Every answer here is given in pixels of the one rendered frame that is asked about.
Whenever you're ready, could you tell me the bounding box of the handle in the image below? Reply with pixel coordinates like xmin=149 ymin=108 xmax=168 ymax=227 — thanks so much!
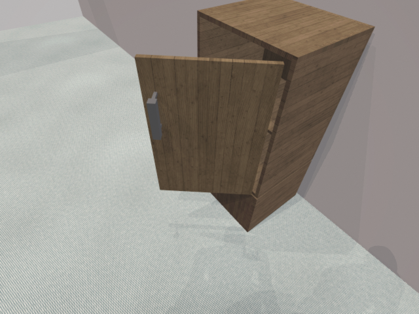
xmin=147 ymin=92 xmax=162 ymax=140

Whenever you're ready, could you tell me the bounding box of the cupboard door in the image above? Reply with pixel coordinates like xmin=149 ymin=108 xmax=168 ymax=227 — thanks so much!
xmin=135 ymin=54 xmax=284 ymax=195

